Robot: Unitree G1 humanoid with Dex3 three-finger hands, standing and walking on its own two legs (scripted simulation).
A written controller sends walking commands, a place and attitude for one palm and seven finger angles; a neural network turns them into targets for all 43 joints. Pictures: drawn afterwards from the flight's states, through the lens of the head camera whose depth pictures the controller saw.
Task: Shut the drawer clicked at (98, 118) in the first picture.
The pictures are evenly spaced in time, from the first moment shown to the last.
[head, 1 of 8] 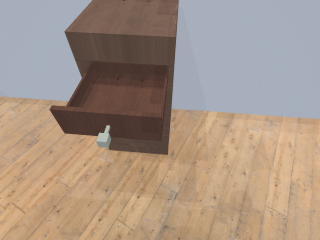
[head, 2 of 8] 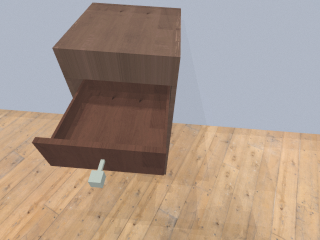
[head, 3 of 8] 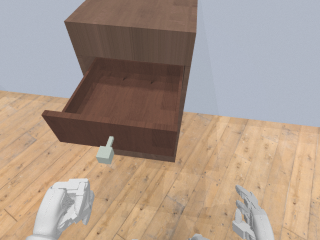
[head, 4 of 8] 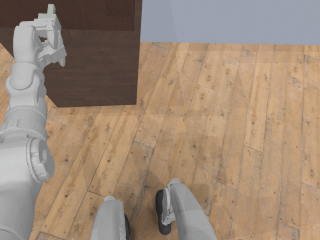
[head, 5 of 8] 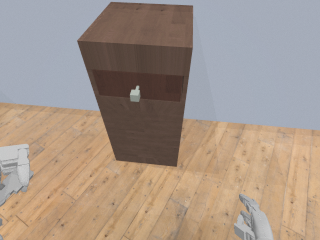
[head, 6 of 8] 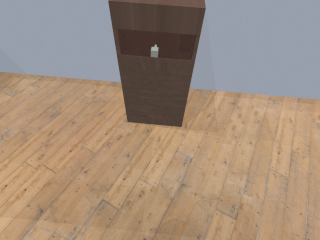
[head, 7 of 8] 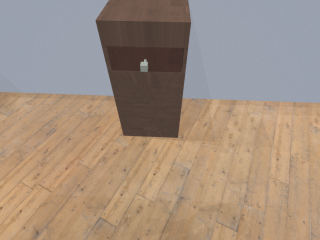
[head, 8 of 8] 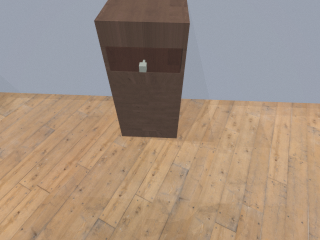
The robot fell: no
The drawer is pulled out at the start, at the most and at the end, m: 0.30 0.30 0.00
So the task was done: yes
